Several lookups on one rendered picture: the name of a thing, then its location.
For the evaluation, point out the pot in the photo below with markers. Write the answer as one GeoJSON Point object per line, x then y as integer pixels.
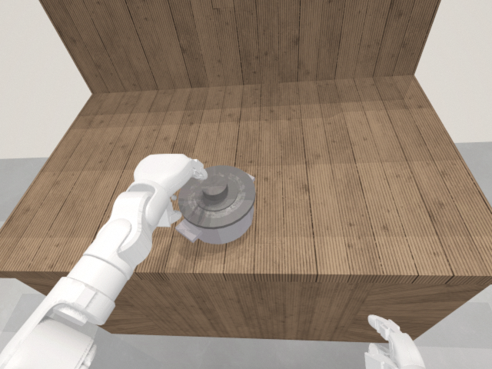
{"type": "Point", "coordinates": [216, 236]}

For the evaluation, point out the lid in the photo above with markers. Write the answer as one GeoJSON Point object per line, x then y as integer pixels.
{"type": "Point", "coordinates": [203, 213]}

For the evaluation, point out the knob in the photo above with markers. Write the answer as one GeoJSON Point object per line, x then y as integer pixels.
{"type": "Point", "coordinates": [214, 188]}

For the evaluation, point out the robot left forearm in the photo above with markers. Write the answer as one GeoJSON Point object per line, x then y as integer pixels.
{"type": "Point", "coordinates": [89, 291]}

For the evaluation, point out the robot left upper arm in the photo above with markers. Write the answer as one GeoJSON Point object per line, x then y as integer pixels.
{"type": "Point", "coordinates": [54, 345]}

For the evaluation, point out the robot right hand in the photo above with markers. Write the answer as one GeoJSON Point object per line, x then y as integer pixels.
{"type": "Point", "coordinates": [402, 350]}

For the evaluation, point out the robot left hand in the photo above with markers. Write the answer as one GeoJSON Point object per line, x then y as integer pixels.
{"type": "Point", "coordinates": [171, 171]}

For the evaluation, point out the table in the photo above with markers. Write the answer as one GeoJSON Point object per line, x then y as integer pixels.
{"type": "Point", "coordinates": [363, 204]}

